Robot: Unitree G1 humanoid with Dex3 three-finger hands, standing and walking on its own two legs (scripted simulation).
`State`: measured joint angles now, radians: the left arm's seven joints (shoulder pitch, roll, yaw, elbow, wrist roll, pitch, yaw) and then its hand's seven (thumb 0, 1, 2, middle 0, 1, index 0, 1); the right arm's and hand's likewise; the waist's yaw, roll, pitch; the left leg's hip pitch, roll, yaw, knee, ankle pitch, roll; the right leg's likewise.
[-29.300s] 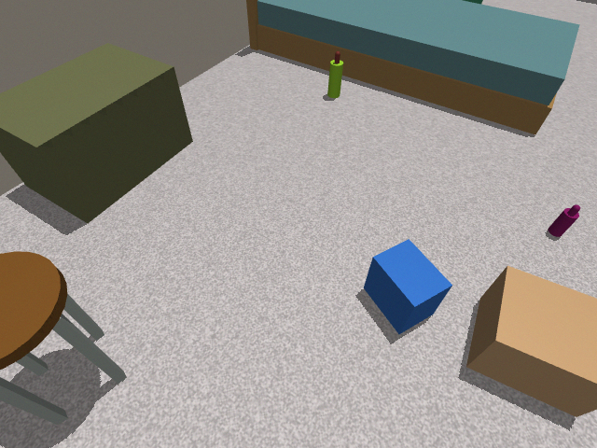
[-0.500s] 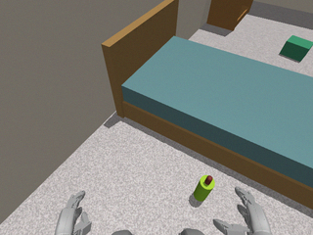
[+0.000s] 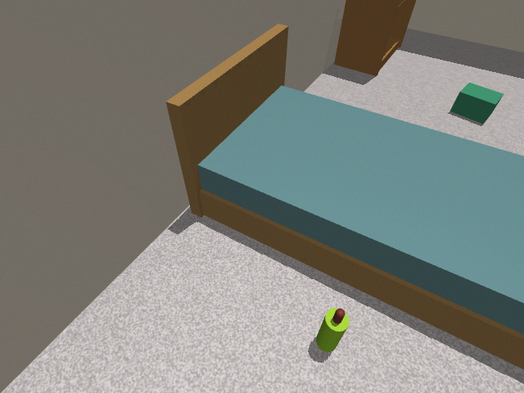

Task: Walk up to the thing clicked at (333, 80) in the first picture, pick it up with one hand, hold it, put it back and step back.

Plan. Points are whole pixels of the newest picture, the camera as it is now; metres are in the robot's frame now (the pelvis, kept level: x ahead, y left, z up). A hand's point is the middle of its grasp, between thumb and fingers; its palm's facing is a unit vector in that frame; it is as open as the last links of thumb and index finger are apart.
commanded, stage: stand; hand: right
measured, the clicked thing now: (333, 327) +0.44 -0.25 -0.64
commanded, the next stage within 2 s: step back in 1.68 s
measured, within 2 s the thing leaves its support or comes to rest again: neither
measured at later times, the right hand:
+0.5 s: hand out of the picture +0.03 -0.23 -0.15, palm faces -0.02 +0.94 -0.35, open 7.4 cm
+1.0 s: hand out of the picture +0.09 -0.23 -0.14, palm faces -0.02 +0.94 -0.34, open 7.4 cm
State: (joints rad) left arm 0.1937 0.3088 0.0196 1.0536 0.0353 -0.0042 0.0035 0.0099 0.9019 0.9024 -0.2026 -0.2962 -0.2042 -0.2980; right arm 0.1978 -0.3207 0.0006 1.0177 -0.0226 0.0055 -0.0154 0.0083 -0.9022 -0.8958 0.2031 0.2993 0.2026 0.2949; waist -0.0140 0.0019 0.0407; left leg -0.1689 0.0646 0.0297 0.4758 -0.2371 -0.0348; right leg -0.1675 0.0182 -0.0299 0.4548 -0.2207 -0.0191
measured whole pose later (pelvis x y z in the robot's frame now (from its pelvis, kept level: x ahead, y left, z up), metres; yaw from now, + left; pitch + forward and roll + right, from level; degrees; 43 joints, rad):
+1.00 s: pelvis +0.01 +0.02 +0.01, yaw +1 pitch -3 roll +0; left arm 0.12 0.33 0.01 1.16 0.02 -0.01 0.00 0.01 0.90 0.90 -0.20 -0.30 -0.20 -0.30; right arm 0.10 -0.32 0.00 1.15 -0.01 -0.01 0.00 0.01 -0.91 -0.90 0.20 0.30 0.20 0.30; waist 0.00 -0.02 0.05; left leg -0.10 0.03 0.04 0.33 -0.17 -0.01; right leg -0.09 -0.01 -0.03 0.30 -0.15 0.01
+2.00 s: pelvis -0.02 -0.02 -0.02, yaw +0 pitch -1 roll +0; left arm 0.13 0.41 0.06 0.99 0.01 0.03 -0.01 0.00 0.90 0.90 -0.20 -0.30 -0.20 -0.30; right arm 0.03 -0.40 -0.06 0.93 -0.02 0.05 -0.01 0.01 -0.91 -0.90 0.21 0.30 0.20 0.30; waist 0.02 0.04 0.16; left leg -0.36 0.08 0.01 0.65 -0.27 -0.03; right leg -0.26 0.03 0.01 0.63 -0.36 -0.03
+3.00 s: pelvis -0.24 -0.05 -0.01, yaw +2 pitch -2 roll +1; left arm 0.16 0.35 0.04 0.87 0.03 0.01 0.01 0.01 0.90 0.90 -0.21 -0.30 -0.21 -0.30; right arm 0.15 -0.40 -0.09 0.79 -0.01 0.08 -0.01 0.01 -0.91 -0.90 0.20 0.30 0.20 0.30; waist -0.01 0.05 0.17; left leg -0.47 -0.12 -0.16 1.22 -0.50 0.00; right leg -0.28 -0.01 0.01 0.58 -0.27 -0.02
